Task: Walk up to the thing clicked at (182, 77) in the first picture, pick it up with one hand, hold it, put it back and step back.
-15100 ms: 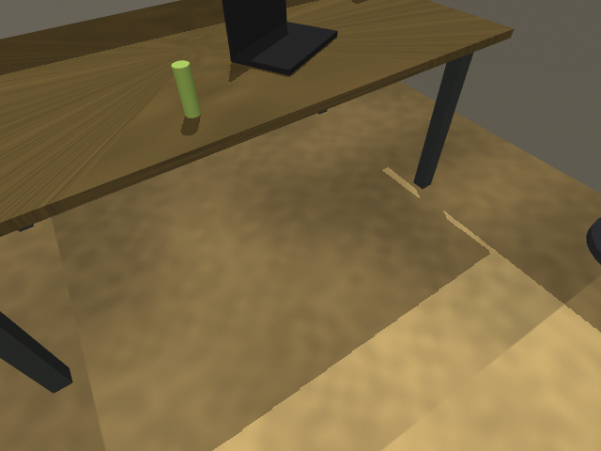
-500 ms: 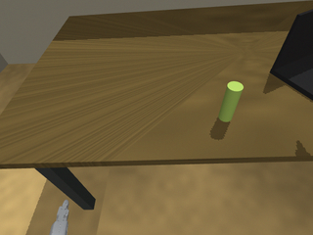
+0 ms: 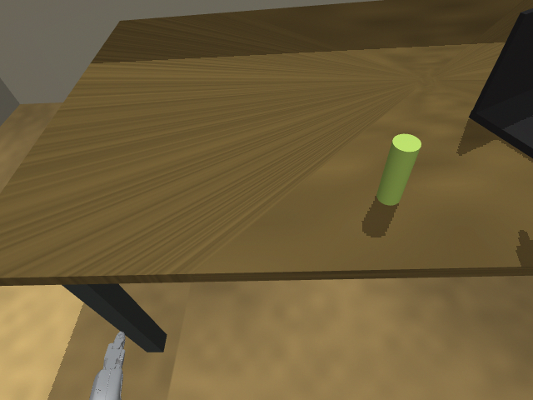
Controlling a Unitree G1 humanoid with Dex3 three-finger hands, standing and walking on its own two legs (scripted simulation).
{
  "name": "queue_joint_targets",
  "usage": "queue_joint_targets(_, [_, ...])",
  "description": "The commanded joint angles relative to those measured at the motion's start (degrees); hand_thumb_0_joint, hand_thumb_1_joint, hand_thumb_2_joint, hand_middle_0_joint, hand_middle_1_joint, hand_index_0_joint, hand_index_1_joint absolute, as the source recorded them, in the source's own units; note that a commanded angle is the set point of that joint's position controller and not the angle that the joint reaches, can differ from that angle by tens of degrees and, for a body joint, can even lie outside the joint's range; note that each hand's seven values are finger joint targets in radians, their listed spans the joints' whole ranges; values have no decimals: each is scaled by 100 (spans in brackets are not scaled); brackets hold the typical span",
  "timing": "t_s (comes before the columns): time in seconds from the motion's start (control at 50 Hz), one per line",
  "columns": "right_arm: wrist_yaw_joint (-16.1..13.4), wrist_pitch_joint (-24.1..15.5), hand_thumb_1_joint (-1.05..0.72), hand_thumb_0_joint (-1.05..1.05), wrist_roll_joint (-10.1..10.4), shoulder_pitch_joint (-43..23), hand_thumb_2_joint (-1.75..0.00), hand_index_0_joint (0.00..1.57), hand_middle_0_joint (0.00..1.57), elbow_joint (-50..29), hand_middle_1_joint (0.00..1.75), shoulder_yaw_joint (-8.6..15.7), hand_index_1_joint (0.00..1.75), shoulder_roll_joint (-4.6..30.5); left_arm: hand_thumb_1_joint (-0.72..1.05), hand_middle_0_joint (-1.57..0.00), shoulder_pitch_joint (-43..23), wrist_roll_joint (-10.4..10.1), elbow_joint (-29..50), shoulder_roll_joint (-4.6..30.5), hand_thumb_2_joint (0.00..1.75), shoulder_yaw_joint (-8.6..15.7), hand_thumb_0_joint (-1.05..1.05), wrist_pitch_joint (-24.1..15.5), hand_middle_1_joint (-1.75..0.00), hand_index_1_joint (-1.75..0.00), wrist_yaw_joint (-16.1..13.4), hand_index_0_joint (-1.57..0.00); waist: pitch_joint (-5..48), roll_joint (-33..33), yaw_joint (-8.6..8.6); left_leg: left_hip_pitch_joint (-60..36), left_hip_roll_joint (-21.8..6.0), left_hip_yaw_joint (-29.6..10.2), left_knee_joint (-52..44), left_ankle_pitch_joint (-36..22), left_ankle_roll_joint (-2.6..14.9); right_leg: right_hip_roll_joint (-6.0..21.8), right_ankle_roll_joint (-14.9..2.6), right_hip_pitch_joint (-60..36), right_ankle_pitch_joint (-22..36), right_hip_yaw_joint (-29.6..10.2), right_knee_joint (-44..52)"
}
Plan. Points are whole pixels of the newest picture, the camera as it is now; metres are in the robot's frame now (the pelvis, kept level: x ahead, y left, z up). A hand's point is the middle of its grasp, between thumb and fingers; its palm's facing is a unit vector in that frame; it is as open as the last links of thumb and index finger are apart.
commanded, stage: go down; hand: right
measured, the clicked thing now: (396, 172) +0.49 -0.19 +0.05
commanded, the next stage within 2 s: approach in 1.12 s
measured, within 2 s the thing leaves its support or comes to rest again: neither
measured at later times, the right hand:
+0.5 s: hand out of the picture +0.40 -0.38 +0.16, palm faces +0.13 +0.99 +0.03, open 17.4 cm
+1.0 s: hand out of the picture +0.41 -0.38 +0.16, palm faces +0.14 +0.99 +0.03, open 17.3 cm
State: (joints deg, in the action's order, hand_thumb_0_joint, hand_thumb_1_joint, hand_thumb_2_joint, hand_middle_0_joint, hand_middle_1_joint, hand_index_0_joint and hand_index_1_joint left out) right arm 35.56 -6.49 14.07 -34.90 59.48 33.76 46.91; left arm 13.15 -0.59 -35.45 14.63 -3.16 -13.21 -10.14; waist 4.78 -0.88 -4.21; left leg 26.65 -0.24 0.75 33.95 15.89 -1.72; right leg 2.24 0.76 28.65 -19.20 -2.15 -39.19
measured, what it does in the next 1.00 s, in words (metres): stands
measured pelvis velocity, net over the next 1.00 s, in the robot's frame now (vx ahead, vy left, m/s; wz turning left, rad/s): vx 0.00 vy -0.01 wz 0.01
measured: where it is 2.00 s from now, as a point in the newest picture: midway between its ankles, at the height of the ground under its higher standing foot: outside the picture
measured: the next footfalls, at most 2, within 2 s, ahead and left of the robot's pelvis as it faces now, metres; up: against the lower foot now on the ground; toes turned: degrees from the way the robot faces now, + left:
none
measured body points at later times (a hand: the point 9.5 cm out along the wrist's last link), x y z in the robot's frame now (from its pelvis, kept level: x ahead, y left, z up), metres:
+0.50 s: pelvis -0.01 +0.00 -0.01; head +0.05 -0.04 +0.44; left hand +0.15 +0.26 -0.06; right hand +0.39 -0.43 +0.16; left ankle +0.01 +0.14 -0.72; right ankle +0.00 -0.12 -0.72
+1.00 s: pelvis +0.00 -0.01 -0.01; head +0.06 -0.04 +0.43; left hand +0.15 +0.25 -0.06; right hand +0.39 -0.43 +0.16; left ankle +0.01 +0.14 -0.72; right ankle +0.00 -0.12 -0.72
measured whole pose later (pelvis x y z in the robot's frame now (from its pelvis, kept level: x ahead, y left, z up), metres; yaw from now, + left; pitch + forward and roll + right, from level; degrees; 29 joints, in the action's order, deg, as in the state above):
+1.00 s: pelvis +0.00 -0.01 -0.01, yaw +0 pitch +12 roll +3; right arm 35.5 -5.3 10.6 -42.3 65.0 34.8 52.2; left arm 15.9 -0.1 -28.6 15.0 -3.8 -13.0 -8.8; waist 6.2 -0.9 -6.0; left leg 32.8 0.1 0.7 38.5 17.7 -2.2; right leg 2.5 0.3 35.4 -21.8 -2.4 -45.1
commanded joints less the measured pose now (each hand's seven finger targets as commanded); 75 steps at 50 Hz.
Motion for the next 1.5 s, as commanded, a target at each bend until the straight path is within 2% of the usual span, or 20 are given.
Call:
queue_joint_targets(0.0, [23,-355,54,0,109,-2161,-4,5,6,-1091,5,334,5,2359,-56,-5,-342,-13,808,929,6,349,0,-318,-5,-5,-106,-5,1743,1078,-8,-431,95,73,-185,-1336,249,-151,-112,-1082,1701,40,399])
queue_joint_targets(0.06, [27,-383,52,0,35,-2295,-4,6,6,-971,5,336,4,2437,-56,-5,-283,-13,1017,843,6,225,0,-298,-5,-6,-81,-5,1945,1077,0,-507,114,80,-140,-1446,257,-140,-88,-1113,1974,23,312])
queue_joint_targets(0.12, [28,-359,52,0,31,-2258,-4,6,6,-851,4,352,4,2512,-56,-5,-152,-26,1078,1117,6,495,0,-280,-5,-5,-101,-4,1809,961,-60,-489,93,52,-147,-1344,240,-175,-145,-959,1566,59,369])
queue_joint_targets(0.38, [40,-428,51,0,-141,-2980,-4,6,7,-728,5,254,5,2727,-55,-5,-317,19,1283,911,6,239,0,-327,-5,-5,-12,-5,2165,1325,-117,-144,137,66,89,-1302,275,-117,-66,-1010,1874,2,57])
queue_joint_targets(0.46, [38,-325,50,0,-201,-2692,-5,6,7,-204,4,259,4,2748,-55,-5,144,25,955,940,6,301,0,-282,-5,-5,3,-5,1851,1207,-153,-59,127,76,85,-1100,270,-153,-94,-676,1405,11,104])
queue_joint_targets(0.5, [-1,-392,51,0,-227,-3249,-4,6,6,-767,4,317,4,2999,-55,-5,-313,33,1555,1223,5,541,0,-350,-5,-5,-34,-5,2310,1362,-173,-103,135,71,111,-1136,285,-119,-73,-960,1529,-2,83])
queue_joint_targets(0.58, [12,-276,50,0,-189,-2766,-4,6,7,-319,4,214,4,2680,-54,-5,90,7,1117,744,5,144,0,-307,-5,-5,55,-5,1707,1442,-70,197,188,150,104,-819,309,-75,-22,-745,1454,-49,142])
queue_joint_targets(0.64, [-9,-259,52,0,-243,-2843,-4,5,6,-396,5,394,4,3009,-56,-5,91,33,1365,1046,6,398,0,-319,-5,-5,11,-4,2140,1257,-94,-96,165,110,150,-1166,296,-104,-45,-736,1665,-17,44])
queue_joint_targets(0.7, [35,-260,49,0,-208,-2995,-4,6,7,-732,4,244,4,2774,-55,-5,9,13,1569,1103,6,453,0,-331,-5,-5,-1,-5,2300,1383,-101,-46,177,112,193,-1315,301,-81,-32,-1047,2014,-15,0])
queue_joint_targets(0.76, [39,-191,52,0,-147,-2814,-4,6,6,-367,5,163,5,2492,-55,-5,59,-11,1443,1026,6,408,0,-326,-5,-5,15,-4,1911,1111,-185,165,200,142,176,-1107,301,-66,-39,-787,1805,-66,31])
queue_joint_targets(0.88, [15,-290,49,0,-176,-2954,-4,6,7,-821,4,376,4,2879,-55,-5,107,3,1571,950,5,315,0,-307,-5,-5,39,-5,2136,1377,-89,-19,148,92,178,-1182,298,-122,-59,-824,1779,-3,-15])
queue_joint_targets(0.92, [-8,-257,51,0,-208,-2778,-4,6,7,-662,4,469,4,2965,-56,-5,348,33,1267,1080,6,480,0,-273,-5,-5,2,-4,2221,1416,-97,-55,160,96,210,-1307,295,-116,-47,-976,2002,-1,-51])
queue_joint_targets(1.02, [-26,-211,50,0,-169,-2884,-4,6,7,-758,4,303,4,2702,-55,-5,139,11,1442,946,6,307,0,-278,-5,-5,5,-4,1992,1403,-156,156,182,125,194,-1160,305,-84,-42,-937,2063,-44,-36])
queue_joint_targets(1.06, [-36,-250,50,0,-216,-3179,-4,6,7,-903,4,338,4,2882,-55,-5,-93,30,1599,949,6,280,0,-316,-5,-5,-1,-4,2164,1540,-114,110,177,128,219,-1176,314,-64,-12,-1012,2100,-41,-68])
queue_joint_targets(1.12, [12,-158,50,0,-246,-2816,-4,6,7,-463,4,285,4,2754,-55,-5,381,43,1243,952,5,342,0,-250,-5,-5,12,-4,2012,1413,-175,92,176,118,226,-1297,298,-95,-31,-896,2148,-25,-88])
queue_joint_targets(1.18, [15,-174,53,0,-236,-2979,-4,6,6,-585,5,282,5,2755,-55,-5,64,33,1674,1071,5,411,0,-308,-5,-5,2,-4,2116,1186,-181,5,176,122,247,-1358,286,-98,-61,-801,2001,-15,-90])
queue_joint_targets(1.26, [50,-190,49,0,-224,-2720,-3,6,7,-467,3,297,3,2644,-56,-5,229,23,1669,806,5,162,0,-253,-5,-5,66,-5,1993,1203,-74,17,179,123,273,-1362,291,-108,-52,-733,2119,-3,-129])
queue_joint_targets(1.32, [25,-257,49,0,-174,-2762,-3,6,7,-431,4,112,3,2334,-54,-5,145,33,1747,1064,4,451,0,-285,-5,-5,76,-5,1779,1098,-258,266,179,111,292,-1002,288,-98,-82,-544,1463,-2,-70])
queue_joint_targets(1.4, [18,-413,48,0,-136,-2730,-3,6,7,-284,4,-229,4,1708,-54,-5,199,57,1495,816,4,270,0,-321,-5,-5,133,-5,1607,1006,-338,603,169,70,392,-719,266,-115,-125,-246,973,-1,-171])
queue_joint_targets(1.48, [-101,-659,45,0,-73,-2913,-4,6,7,-600,4,-312,4,1467,-53,-6,265,106,1645,1028,3,448,0,-358,-6,-5,126,-6,2201,1054,-451,806,166,69,649,-912,249,-121,-116,-495,1253,-37,-427])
